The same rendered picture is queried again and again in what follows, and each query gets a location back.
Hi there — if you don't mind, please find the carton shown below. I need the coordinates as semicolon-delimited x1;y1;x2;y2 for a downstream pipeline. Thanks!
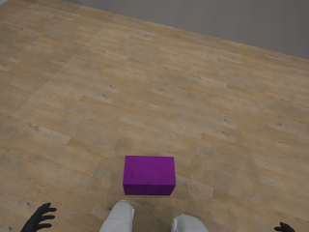
123;156;176;196

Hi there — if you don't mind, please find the robot right hand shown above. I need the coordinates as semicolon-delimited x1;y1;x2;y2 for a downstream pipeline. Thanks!
274;222;295;232

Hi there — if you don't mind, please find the left robot thigh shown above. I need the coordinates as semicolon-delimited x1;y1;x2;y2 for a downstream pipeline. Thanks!
99;201;135;232

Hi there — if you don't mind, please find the robot thigh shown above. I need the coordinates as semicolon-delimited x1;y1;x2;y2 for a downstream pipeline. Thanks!
99;201;135;232
171;215;209;232

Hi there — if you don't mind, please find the right robot thigh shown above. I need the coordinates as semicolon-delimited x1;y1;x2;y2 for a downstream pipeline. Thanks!
171;215;209;232

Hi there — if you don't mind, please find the robot left hand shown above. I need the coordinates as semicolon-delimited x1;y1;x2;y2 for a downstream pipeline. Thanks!
20;202;57;232

